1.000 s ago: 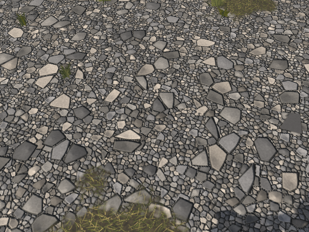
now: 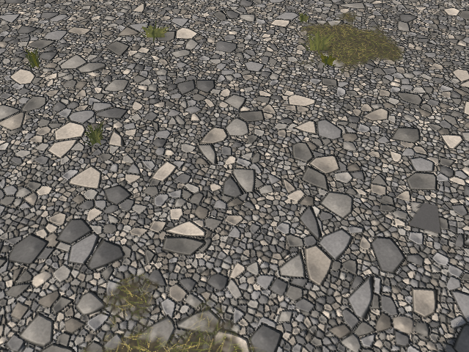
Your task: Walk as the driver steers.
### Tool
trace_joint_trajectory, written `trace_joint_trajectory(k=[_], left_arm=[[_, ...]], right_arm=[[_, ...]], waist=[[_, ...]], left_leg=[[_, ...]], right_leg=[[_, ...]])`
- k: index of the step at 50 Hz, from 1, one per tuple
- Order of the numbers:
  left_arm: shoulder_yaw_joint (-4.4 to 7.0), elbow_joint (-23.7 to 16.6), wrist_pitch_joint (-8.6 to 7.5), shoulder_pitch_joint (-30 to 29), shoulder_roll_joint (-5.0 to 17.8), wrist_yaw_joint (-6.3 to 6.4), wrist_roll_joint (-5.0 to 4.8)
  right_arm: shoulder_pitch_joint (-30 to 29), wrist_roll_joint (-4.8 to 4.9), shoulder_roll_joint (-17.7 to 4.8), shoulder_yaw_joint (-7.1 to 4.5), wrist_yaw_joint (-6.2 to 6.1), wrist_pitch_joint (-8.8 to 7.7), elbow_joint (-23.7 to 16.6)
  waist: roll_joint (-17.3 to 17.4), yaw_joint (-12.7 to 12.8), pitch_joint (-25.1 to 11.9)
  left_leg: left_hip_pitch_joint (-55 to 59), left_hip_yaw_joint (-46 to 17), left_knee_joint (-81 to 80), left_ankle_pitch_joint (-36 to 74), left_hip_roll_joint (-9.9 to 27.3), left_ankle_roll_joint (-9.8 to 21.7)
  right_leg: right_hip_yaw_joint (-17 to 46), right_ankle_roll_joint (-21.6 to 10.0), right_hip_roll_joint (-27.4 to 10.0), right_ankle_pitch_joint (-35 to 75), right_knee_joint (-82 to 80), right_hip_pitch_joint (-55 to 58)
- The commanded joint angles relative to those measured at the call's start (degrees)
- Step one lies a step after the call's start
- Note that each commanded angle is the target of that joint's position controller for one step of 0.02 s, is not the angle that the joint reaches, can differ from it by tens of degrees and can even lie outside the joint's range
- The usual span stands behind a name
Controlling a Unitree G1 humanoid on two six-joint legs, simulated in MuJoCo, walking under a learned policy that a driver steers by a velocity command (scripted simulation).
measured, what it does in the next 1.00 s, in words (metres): walks ahead: right foot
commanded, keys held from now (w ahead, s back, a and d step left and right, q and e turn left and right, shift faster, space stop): w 1.00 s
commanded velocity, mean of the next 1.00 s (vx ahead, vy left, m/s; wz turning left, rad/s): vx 0.42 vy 0.00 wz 0.00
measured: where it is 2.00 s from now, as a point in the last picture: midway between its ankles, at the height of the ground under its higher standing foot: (250, 215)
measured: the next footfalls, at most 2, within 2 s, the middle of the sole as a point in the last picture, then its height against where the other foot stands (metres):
right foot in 0.60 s outside the picture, level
left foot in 1.14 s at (221, 300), level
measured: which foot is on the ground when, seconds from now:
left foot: down 0.00-0.60, up 0.62-1.00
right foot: down 0.00-0.18, up 0.20-0.58, down 0.60-1.00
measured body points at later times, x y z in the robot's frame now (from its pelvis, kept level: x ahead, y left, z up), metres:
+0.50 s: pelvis +0.16 +0.01 -0.01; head +0.18 +0.02 +0.44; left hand +0.33 +0.24 -0.13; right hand +0.03 -0.20 -0.14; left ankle +0.01 +0.10 -0.74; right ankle +0.30 -0.10 -0.70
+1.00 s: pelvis +0.44 -0.02 +0.00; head +0.47 -0.03 +0.45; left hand +0.36 +0.20 -0.15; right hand +0.60 -0.25 -0.13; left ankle +0.62 +0.11 -0.69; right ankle +0.35 -0.08 -0.74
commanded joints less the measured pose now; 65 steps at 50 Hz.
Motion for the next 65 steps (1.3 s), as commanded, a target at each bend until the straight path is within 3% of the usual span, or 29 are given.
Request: trace_joint_trajectory(k=[1,5,8,9,10,11,12,14,19,25,27,29,30,31,32,33,34,37,42,47,52,55,57,58,59,60,61,62,65], left_arm=[[1.51,-1.75,-0.03,2.91,6.41,-0.08,0.20],[3.42,-0.76,-0.88,6.13,9.72,-0.06,0.11],[3.73,-3.17,-1.15,-1.81,8.68,-0.53,-0.27],[3.62,-4.74,-1.44,-5.25,7.41,-0.59,-0.23],[2.54,-7.13,-2.16,-7.73,3.07,-1.04,-0.82],[2.66,-9.06,-2.78,-9.77,4.38,-1.39,0.79],[3.13,-9.05,-3.29,-9.72,6.34,-1.85,1.61],[3.03,-7.57,-4.34,-6.82,4.90,-3.01,1.18],[2.97,-9.56,-3.62,-11.47,3.83,-3.82,1.42],[1.80,-15.34,-3.28,-22.32,3.09,-3.58,0.35],[2.36,-15.04,-3.49,-18.88,4.57,-2.93,0.25],[3.78,-11.05,-4.26,-5.63,7.01,-1.93,0.08],[4.75,-8.29,-4.79,3.17,8.88,-1.30,0.62],[6.03,-7.03,-5.12,12.24,14.04,-0.85,2.02],[6.44,-7.03,-4.60,11.54,16.57,-1.52,2.02],[5.98,-7.65,-4.33,4.83,13.21,-1.91,0.11],[4.85,-8.97,-4.72,-1.19,9.15,-2.13,-0.37],[3.09,-7.19,-6.23,-2.05,3.59,-1.91,0.06],[2.97,-4.47,-7.29,5.57,5.52,-1.40,-0.12],[2.25,-3.46,-7.25,10.81,4.97,-1.27,-0.25],[2.17,-1.61,-6.90,15.30,5.77,-0.45,0.39],[2.52,-1.59,-6.71,13.24,7.10,0.04,0.84],[2.65,-1.87,-6.36,11.50,7.72,-0.10,0.53],[2.05,-3.84,-6.50,11.14,5.93,-0.36,-0.12],[1.35,-4.18,-6.28,18.63,0.48,-1.16,-2.31],[2.91,-4.02,-5.87,13.30,6.36,-0.74,-0.85],[3.07,-5.88,-6.10,8.36,5.92,-0.92,-0.70],[3.02,-6.07,-6.13,6.51,4.90,-1.02,-0.60],[3.14,-5.33,-3.76,8.27,2.11,-1.99,1.01]], right_arm=[[0.86,-0.45,-4.99,-1.10,0.22,-0.32,-2.54],[-0.65,-1.06,-2.66,-0.85,1.25,-2.32,-4.70],[7.06,-0.55,-1.59,-0.95,1.56,-3.59,-2.85],[13.16,-0.47,-2.43,-1.33,1.11,-4.00,-0.80],[19.68,-0.67,-7.90,-2.71,0.45,-4.49,0.68],[22.64,-0.45,-11.23,-3.87,0.62,-4.31,1.75],[18.05,-0.76,-9.10,-3.45,0.59,-4.34,0.34],[11.88,-0.47,-6.77,-2.91,0.69,-5.42,-2.18],[15.07,-0.15,-3.83,-1.79,0.41,-6.85,-1.07],[16.48,-0.32,-5.67,-1.76,0.20,-6.94,-0.61],[14.83,-0.25,-6.65,-1.93,0.17,-7.04,-0.77],[13.45,-0.09,-8.09,-2.36,0.16,-6.86,-0.88],[12.97,0.07,-8.19,-2.35,0.34,-6.81,-1.20],[14.75,-0.02,-4.83,-1.64,0.59,-6.71,-2.74],[20.79,1.58,0.02,-1.34,1.19,-6.45,-2.68],[14.67,0.12,-5.16,-2.53,1.12,-6.09,-3.51],[8.93,-0.30,-5.59,-2.83,1.52,-6.29,-5.35],[7.50,-1.40,-2.73,-2.75,2.32,-5.16,-5.63],[-0.75,-1.67,-2.21,-2.94,3.17,-3.28,-8.87],[-13.94,-0.66,-1.44,-2.12,3.59,-3.50,-13.41],[-20.53,-0.35,-2.22,-1.91,3.34,-3.92,-16.00],[-15.44,-0.42,-3.91,-2.75,2.66,-4.66,-15.14],[0.52,-0.98,-6.50,-4.28,1.66,-5.59,-10.07],[10.58,-2.47,-11.16,-5.67,0.98,-5.90,-8.16],[12.05,-2.66,-15.06,-6.76,1.33,-5.44,-7.85],[7.16,-0.59,-11.81,-6.23,1.88,-4.80,-8.63],[0.68,-0.10,-8.70,-5.25,2.03,-5.00,-9.77],[-2.12,-0.42,-5.67,-4.49,2.20,-5.57,-9.95],[-0.30,-0.24,-2.20,-3.27,1.43,-7.01,-7.78]], waist=[[-2.12,0.75,8.54],[-9.52,1.30,4.58],[-6.89,-4.55,7.55],[-2.41,-7.16,8.86],[11.38,-8.88,7.36],[13.98,-8.82,9.41],[7.28,-5.62,11.39],[4.04,-1.76,9.96],[4.66,-1.51,7.31],[6.91,-3.01,8.10],[6.71,-0.62,6.28],[5.36,5.12,-1.01],[4.39,8.60,-5.63],[-2.88,10.07,-12.95],[-13.76,5.87,-17.12],[-4.76,3.96,-8.78],[-2.14,2.48,-1.45],[-1.69,-1.72,2.32],[-2.35,-1.71,4.89],[-2.84,1.38,6.37],[-3.56,3.16,6.60],[-4.54,-0.22,3.70],[-3.54,-6.99,-4.23],[1.13,-10.09,-11.31],[13.92,-6.05,-17.60],[2.72,-5.50,-12.88],[2.09,-3.37,-4.50],[-0.09,-1.84,-0.53],[2.32,1.52,1.89]], left_leg=[[-9.84,-5.01,-2.98,-21.13,2.35,3.42],[-9.99,3.49,10.42,-3.98,-0.11,1.64],[4.93,4.18,1.33,-6.10,-0.27,3.37],[12.92,-0.54,-5.07,-7.59,1.40,4.37],[19.43,-20.81,-16.04,-22.24,13.14,7.54],[18.47,-34.26,-21.75,-29.19,21.88,10.90],[13.74,-33.26,-21.16,-27.37,22.19,11.87],[11.51,-24.09,-21.72,-15.75,17.83,10.03],[13.47,-9.82,-19.50,13.66,12.80,9.14],[11.00,-4.42,-17.78,31.12,12.56,8.65],[12.24,-2.86,-13.11,44.76,13.47,7.48],[13.35,-0.29,2.60,57.69,12.33,5.58],[6.87,0.95,14.36,50.03,10.34,4.74],[-3.81,3.15,32.46,24.62,6.66,4.22],[-20.66,1.56,50.73,-13.41,-3.51,2.60],[-25.31,-2.42,53.07,-7.45,1.24,3.84],[-25.30,-1.53,50.06,-0.96,3.88,4.09],[-17.71,-0.80,42.99,2.86,7.25,3.08],[-24.34,2.64,34.97,7.91,8.33,0.77],[-24.82,6.28,17.77,17.26,6.62,-0.44],[-24.31,7.74,8.72,16.53,4.22,1.66],[-15.87,8.63,5.58,9.33,0.90,4.60],[3.36,8.10,0.16,11.01,-0.23,7.47],[18.51,-4.93,0.21,6.78,11.84,10.58],[32.38,-34.03,-5.75,5.05,27.57,20.01],[26.93,-33.44,-9.12,-0.01,24.49,17.45],[17.77,-23.80,-11.30,1.23,22.80,15.01],[10.90,-17.87,-13.64,6.75,20.51,12.93],[2.15,-6.35,-16.57,13.87,16.03,8.40]], right_leg=[[9.78,-4.88,-5.40,-25.54,-7.99,-5.79],[22.44,-9.68,-15.06,-26.48,-16.80,-1.02],[15.54,-7.68,-11.02,-25.14,-12.63,-15.18],[10.60,-5.96,-6.95,-21.67,-4.40,-22.56],[0.76,-2.88,0.64,-15.25,12.73,-31.67],[-2.77,-2.85,1.32,-12.28,23.53,-37.50],[-0.01,-3.42,-2.04,-7.57,29.20,-37.25],[0.36,-2.88,-4.30,-0.46,31.59,-34.20],[-3.92,-0.06,-4.10,6.82,28.94,-33.81],[-7.85,-1.52,-1.50,11.01,11.21,-23.30],[-8.31,-3.80,0.28,10.48,8.40,-16.07],[-8.78,-6.08,3.25,10.33,4.54,-1.37],[-6.31,-7.29,0.71,10.27,2.91,11.22],[11.19,-9.53,-14.55,-1.61,1.72,23.64],[40.26,-17.49,-26.28,-5.40,-9.06,31.01],[37.73,-15.57,-22.74,-12.51,-12.40,22.77],[27.95,-13.88,-20.64,-9.27,-13.61,13.41],[13.05,-10.60,-14.08,8.64,-16.34,0.95],[5.97,-10.58,-11.93,18.86,-18.65,1.64],[1.34,-8.42,-9.53,29.56,-18.44,4.77],[1.03,-8.63,-12.10,37.74,-15.63,14.86],[-0.26,-7.90,-13.21,55.59,-6.99,18.35],[-2.28,-6.38,-11.07,55.57,11.38,13.64],[-4.07,-5.51,-8.34,35.81,28.14,1.50],[-5.35,-3.13,3.34,-11.62,49.88,-19.58],[2.46,-4.35,0.47,-9.80,52.92,-24.65],[2.74,-4.53,-1.98,-4.02,50.34,-25.67],[2.57,-4.44,-3.85,-0.74,47.40,-23.59],[2.26,-3.16,-5.61,1.82,42.03,-17.38]])
Over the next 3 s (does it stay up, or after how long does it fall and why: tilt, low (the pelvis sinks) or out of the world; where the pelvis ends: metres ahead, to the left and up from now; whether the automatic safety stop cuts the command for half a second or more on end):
stays up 1.41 -0.38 0.00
